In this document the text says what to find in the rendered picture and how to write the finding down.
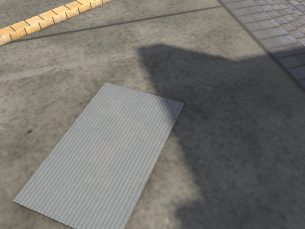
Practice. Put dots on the stairs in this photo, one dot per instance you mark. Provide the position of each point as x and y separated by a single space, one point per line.
287 18

